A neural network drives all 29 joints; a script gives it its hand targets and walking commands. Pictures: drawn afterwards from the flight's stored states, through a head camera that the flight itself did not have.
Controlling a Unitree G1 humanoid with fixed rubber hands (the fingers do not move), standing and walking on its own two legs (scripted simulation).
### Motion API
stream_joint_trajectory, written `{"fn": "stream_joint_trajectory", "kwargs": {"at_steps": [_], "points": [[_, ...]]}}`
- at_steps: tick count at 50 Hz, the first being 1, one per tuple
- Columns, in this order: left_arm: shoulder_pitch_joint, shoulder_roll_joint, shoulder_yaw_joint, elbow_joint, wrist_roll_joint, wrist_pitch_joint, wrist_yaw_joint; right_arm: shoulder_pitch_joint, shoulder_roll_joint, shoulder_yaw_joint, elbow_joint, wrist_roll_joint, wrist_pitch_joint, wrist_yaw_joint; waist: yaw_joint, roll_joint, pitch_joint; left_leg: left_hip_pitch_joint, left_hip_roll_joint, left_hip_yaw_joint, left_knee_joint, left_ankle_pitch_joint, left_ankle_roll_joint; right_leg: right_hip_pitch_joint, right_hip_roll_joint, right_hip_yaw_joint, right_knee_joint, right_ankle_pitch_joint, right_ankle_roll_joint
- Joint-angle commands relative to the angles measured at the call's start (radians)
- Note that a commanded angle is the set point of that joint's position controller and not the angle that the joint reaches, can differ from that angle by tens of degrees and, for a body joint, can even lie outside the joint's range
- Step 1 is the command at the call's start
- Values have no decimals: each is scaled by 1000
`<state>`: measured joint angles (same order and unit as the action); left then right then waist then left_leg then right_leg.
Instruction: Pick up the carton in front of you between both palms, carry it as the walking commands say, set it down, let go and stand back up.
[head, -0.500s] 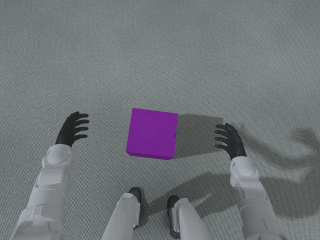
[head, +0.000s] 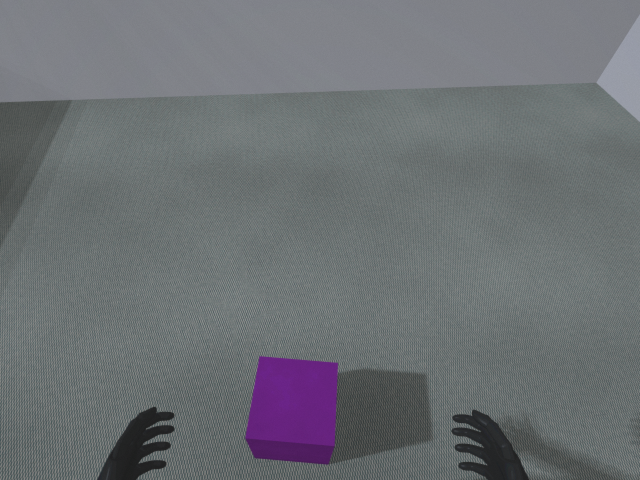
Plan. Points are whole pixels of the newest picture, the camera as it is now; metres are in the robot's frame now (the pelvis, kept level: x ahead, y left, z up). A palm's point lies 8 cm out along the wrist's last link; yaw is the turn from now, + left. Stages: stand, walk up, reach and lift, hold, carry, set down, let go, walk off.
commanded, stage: let go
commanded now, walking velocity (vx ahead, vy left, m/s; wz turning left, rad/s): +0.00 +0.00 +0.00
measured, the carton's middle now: (295, 412) +0.39 +0.04 -0.65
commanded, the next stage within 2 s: stand in 0.40 s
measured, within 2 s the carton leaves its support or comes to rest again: neither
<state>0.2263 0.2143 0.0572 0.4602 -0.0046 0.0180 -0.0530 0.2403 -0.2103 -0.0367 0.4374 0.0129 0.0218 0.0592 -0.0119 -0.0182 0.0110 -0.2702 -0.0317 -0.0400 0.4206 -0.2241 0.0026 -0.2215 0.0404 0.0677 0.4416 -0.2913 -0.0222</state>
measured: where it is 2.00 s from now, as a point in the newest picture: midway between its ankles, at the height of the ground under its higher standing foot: outside the picture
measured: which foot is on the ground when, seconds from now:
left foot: down 0.00-1.00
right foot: down 0.00-1.00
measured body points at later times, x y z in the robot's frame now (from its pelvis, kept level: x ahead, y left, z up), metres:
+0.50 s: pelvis -0.01 +0.00 -0.01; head -0.01 +0.01 +0.44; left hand +0.15 +0.26 -0.09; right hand +0.16 -0.26 -0.08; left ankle -0.01 +0.12 -0.74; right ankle -0.04 -0.10 -0.74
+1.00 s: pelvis +0.00 +0.01 +0.00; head +0.00 +0.02 +0.45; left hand +0.13 +0.31 -0.10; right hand +0.14 -0.28 -0.10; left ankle -0.01 +0.12 -0.74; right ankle -0.04 -0.10 -0.74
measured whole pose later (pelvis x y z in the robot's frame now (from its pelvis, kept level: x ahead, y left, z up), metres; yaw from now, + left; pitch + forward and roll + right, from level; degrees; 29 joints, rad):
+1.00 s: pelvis +0.00 +0.01 +0.00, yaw +0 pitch -1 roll +0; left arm 0.20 0.35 0.03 0.78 0.03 0.01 0.02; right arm 0.14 -0.34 -0.02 0.86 -0.03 -0.01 -0.03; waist 0.00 -0.01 0.00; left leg -0.18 -0.04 -0.03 0.47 -0.27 0.02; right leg -0.11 0.03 0.08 0.45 -0.32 -0.01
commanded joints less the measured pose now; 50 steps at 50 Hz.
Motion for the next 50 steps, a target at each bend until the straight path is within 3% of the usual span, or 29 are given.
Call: {"fn": "stream_joint_trajectory", "kwargs": {"at_steps": [1,6,17,18,20,21,25,33,50], "points": [[-25,99,18,-111,-1,23,-10,-42,-79,-19,-100,-3,20,6,12,3,-46,214,-8,23,-33,185,-11,-10,-22,-21,-96,227,45],[-45,108,16,-125,6,80,-27,-55,-82,-26,-100,-18,71,5,7,-34,47,272,-16,35,-19,116,-12,-54,-39,-21,-120,123,34],[-41,102,24,-145,25,111,-23,-68,-80,-32,-110,-26,103,6,13,5,40,305,-13,31,-11,181,-13,30,-29,-28,-97,212,38],[18,108,30,-86,3,78,-5,-116,-99,-26,-178,-34,156,-23,18,-25,-18,339,-15,25,18,220,-5,47,-9,-28,-60,214,51],[-4,114,19,-114,5,68,6,-82,-89,-12,-156,-30,177,-41,22,-7,8,321,-15,25,19,219,-2,25,-10,-28,-53,200,50],[-41,227,46,5,42,46,48,-102,-207,-46,22,-44,98,-79,23,4,19,109,62,-5,49,136,-20,-19,-57,8,-54,168,51],[-39,206,31,40,50,11,65,-102,-197,-43,107,-56,12,-89,10,24,3,86,70,-43,27,-6,-8,-36,-75,57,-51,43,24],[-35,240,24,134,40,-13,71,-124,-237,-40,226,-54,-27,-87,12,26,-62,129,97,-72,37,205,9,17,-88,61,-22,219,22],[-44,282,4,272,31,-26,80,-141,-288,-20,378,-44,-46,-92,11,20,-56,172,112,-92,0,310,18,65,-109,69,-45,282,19]]}}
